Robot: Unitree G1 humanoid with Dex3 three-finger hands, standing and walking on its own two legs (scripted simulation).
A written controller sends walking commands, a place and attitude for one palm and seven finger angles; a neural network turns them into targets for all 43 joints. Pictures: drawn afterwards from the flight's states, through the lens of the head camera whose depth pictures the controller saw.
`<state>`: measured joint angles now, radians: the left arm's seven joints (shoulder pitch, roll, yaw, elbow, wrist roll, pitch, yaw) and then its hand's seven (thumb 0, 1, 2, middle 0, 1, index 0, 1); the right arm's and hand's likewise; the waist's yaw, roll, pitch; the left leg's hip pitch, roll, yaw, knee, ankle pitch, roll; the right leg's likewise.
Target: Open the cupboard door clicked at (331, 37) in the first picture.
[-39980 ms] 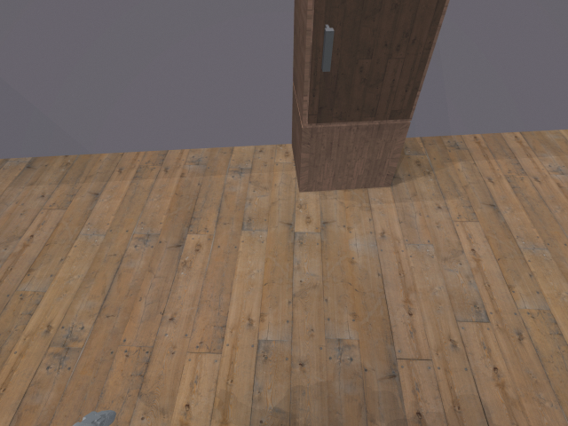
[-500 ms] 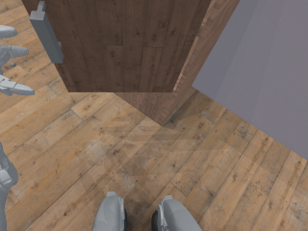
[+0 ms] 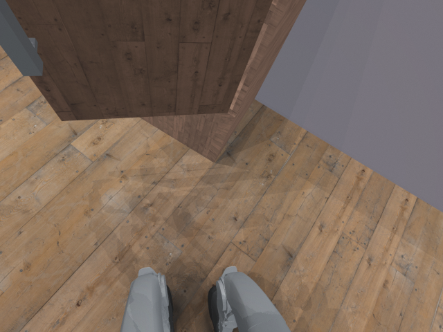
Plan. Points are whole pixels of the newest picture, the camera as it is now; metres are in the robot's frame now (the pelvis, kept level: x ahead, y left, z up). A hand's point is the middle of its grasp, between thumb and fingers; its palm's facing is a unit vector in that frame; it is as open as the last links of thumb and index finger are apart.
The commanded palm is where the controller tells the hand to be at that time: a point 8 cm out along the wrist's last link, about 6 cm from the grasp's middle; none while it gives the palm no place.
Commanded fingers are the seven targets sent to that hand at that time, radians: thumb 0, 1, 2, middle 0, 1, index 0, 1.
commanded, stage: move the hooked fingers beside the handle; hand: left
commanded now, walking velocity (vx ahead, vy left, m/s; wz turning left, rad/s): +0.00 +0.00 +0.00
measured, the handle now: (12, 24) +0.58 +0.26 +0.08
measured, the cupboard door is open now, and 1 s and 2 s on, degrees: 40 40 38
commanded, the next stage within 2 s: slide the fingers in behind the handle in 0.66 s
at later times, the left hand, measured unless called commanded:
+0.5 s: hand out of the picture +0.52 +0.32 +0.09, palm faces +0.07 -1.00 +0.00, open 14.0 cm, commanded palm +0.53 +0.34 +0.08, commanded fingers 0.00 -0.50 0.30 -0.30 -1.20 -0.30 -1.20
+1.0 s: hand out of the picture +0.54 +0.30 +0.08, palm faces +0.07 -1.00 -0.01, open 14.0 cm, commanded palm +0.53 +0.32 +0.08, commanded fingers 0.00 -0.50 0.30 -0.30 -1.20 -0.30 -1.20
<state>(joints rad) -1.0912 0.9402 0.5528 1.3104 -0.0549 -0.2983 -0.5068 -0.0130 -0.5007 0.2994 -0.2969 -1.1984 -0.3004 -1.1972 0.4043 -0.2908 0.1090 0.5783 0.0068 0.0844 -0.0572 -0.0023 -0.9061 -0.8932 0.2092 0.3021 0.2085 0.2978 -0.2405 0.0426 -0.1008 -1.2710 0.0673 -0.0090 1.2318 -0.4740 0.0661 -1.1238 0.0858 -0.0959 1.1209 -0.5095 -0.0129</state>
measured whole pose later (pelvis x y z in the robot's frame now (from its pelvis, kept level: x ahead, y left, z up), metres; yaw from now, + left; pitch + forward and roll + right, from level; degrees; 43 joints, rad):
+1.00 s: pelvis +0.00 +0.00 +0.00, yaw +1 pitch +29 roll -8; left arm -1.09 0.87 0.51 1.29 -0.06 -0.31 -0.45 -0.01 -0.50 0.30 -0.30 -1.20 -0.30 -1.20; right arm 0.40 -0.28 0.11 0.60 0.00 0.09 -0.05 0.00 -0.91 -0.89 0.21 0.30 0.21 0.30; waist -0.24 0.04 -0.10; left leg -1.28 0.06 -0.02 1.23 -0.47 0.07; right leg -1.12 0.08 -0.11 1.12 -0.51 -0.01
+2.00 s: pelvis +0.01 +0.00 +0.00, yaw +4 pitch +28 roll -8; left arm -1.10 0.64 0.32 1.25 -0.12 -0.36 -0.22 -0.01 -0.50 0.30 -0.30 -1.20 -0.03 -1.15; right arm 0.38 -0.25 0.06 0.68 -0.03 0.06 0.00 0.00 -0.91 -0.89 0.21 0.30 0.21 0.30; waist -0.18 0.03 -0.12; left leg -1.25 0.02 -0.06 1.21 -0.46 0.05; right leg -1.07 0.05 -0.15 1.10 -0.53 -0.02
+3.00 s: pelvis +0.01 -0.01 +0.01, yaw +1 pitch +28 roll -6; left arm -1.01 0.67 0.45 1.25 -0.08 -0.38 -0.29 0.00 0.53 0.74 -0.35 -1.31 -0.36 -1.31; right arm 0.40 -0.27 0.06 0.64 -0.01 0.08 -0.01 0.00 -0.91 -0.89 0.21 0.30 0.21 0.30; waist -0.22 0.05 -0.12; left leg -1.20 0.05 -0.01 1.19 -0.48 0.05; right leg -1.06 0.08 -0.09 1.10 -0.53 -0.03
